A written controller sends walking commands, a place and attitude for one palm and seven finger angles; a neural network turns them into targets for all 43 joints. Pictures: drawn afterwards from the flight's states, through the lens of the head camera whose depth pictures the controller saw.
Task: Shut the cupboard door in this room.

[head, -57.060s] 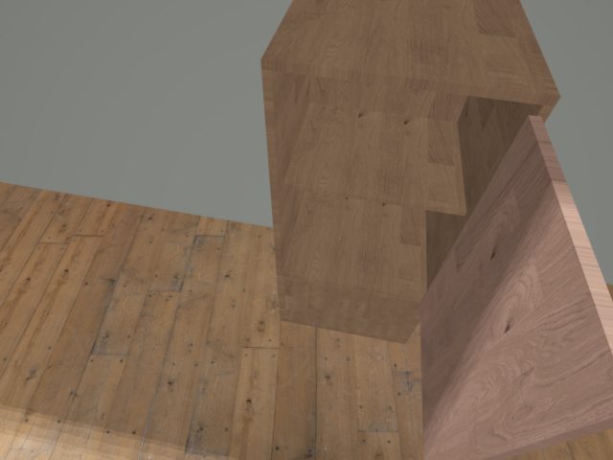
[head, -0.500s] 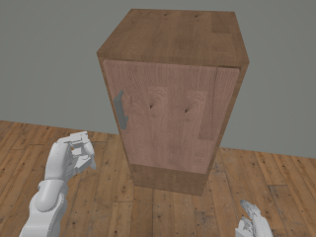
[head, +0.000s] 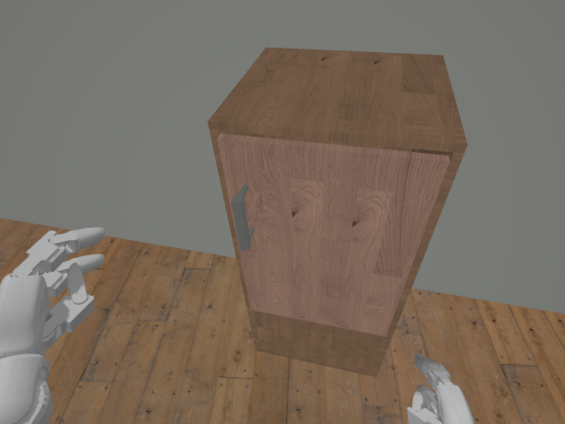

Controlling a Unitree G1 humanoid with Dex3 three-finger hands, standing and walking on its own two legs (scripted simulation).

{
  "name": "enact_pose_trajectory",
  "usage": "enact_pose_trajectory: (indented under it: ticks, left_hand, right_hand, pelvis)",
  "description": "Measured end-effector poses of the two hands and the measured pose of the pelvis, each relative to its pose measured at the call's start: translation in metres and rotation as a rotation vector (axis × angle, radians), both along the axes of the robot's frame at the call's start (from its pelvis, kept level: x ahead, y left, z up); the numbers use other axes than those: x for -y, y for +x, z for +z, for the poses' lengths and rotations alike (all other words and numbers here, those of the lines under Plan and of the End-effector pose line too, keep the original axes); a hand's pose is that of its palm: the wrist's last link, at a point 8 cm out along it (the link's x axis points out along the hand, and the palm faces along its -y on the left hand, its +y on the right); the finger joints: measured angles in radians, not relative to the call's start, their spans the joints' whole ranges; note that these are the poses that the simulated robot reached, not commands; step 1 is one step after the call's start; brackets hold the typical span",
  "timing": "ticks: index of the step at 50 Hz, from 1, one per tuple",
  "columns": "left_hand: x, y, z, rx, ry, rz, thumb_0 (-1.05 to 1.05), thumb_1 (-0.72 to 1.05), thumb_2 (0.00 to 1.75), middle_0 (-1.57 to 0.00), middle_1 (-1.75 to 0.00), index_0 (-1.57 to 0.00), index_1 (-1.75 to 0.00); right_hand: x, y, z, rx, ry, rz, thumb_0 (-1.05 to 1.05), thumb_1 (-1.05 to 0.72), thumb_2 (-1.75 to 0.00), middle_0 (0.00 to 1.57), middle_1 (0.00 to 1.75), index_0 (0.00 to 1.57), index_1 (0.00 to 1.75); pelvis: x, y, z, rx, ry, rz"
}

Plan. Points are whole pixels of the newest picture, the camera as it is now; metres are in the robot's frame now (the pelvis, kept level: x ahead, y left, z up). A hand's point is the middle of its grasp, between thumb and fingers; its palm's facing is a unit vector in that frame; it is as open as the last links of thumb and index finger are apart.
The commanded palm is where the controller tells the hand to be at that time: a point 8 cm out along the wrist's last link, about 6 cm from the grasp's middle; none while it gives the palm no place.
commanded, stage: draw the hand back to the body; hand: left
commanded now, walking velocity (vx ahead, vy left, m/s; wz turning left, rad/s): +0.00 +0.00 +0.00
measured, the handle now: (244, 218) +0.50 +0.15 -0.02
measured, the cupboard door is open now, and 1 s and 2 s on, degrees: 0 0 0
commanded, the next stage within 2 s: step back with the hand held close in 0.46 s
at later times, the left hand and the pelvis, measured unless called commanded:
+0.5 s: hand (73, 303) +0.19 +0.26 +0.16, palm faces +0.46 -0.80 -0.38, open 7.4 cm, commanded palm +0.14 +0.29 +0.17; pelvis +0.00 -0.01 +0.00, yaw +0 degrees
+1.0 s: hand (47, 316) +0.17 +0.28 +0.16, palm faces +0.40 -0.78 -0.47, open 7.4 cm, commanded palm +0.11 +0.31 +0.17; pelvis -0.03 +0.01 +0.00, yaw -1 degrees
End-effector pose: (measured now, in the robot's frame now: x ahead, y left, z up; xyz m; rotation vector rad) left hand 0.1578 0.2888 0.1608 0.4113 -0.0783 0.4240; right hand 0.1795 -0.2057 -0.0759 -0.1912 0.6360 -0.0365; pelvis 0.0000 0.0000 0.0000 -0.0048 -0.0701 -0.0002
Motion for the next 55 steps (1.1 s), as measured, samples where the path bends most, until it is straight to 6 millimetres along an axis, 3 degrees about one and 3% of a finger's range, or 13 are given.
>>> enact_pose_trajectory:
  ticks: [7, 13, 22, 35, 46, 55]
  left_hand:
    - [-0.014, -0.016, 0.022, 0.046, 0.073, 0.057, 0.01, 0.89, 0.9, -0.37, -0.48, -0.36, -0.47]
    - [-0.012, -0.017, 0.014, 0.035, 0.043, 0.073, 0.01, 0.89, 0.9, -0.26, -0.37, -0.26, -0.36]
    - [-0.003, -0.014, 0.011, 0.039, 0.028, 0.039, 0.01, 0.89, 0.9, -0.22, -0.32, -0.22, -0.31]
    - [-0.006, -0.015, 0.018, 0.062, 0.08, 0.031, 0.01, 0.89, 0.9, -0.21, -0.31, -0.21, -0.3]
    - [-0.019, -0.02, 0.015, 0.024, 0.138, -0.033, 0.01, 0.89, 0.9, -0.21, -0.31, -0.21, -0.3]
    - [-0.026, -0.045, 0.014, 0.072, 0.153, -0.044, 0.01, 0.89, 0.9, -0.21, -0.31, -0.21, -0.3]
  right_hand:
    - [0.007, -0.003, -0.002, -0.006, -0.003, -0.016, 0.01, -0.91, -0.9, 0.2, 0.3, 0.21, 0.3]
    - [0.014, -0.004, -0.003, -0.011, -0.016, -0.021, 0.01, -0.91, -0.9, 0.2, 0.3, 0.2, 0.3]
    - [0.021, -0.005, 0.003, 0.014, -0.025, -0.041, 0.01, -0.91, -0.9, 0.2, 0.3, 0.2, 0.3]
    - [0.026, -0.01, 0.001, -0.012, -0.022, -0.058, 0.01, -0.91, -0.9, 0.2, 0.3, 0.21, 0.3]
    - [0.032, -0.037, -0.001, -0.087, -0.071, -0.159, 0.01, -0.91, -0.9, 0.2, 0.3, 0.2, 0.3]
    - [0.023, -0.066, 0.003, -0.071, -0.08, -0.16, 0.01, -0.91, -0.9, 0.2, 0.3, 0.2, 0.3]
  pelvis:
    - [0.001, 0.001, 0.0, 0.004, 0.0, -0.002]
    - [0.002, -0.001, 0.001, 0.006, 0.001, -0.001]
    - [0.007, -0.002, 0.001, 0.013, 0.001, -0.005]
    - [0.007, -0.006, 0.0, -0.034, -0.015, 0.001]
    - [-0.011, -0.021, -0.002, -0.072, 0.0, -0.011]
    - [-0.014, -0.048, -0.007, -0.073, -0.005, -0.012]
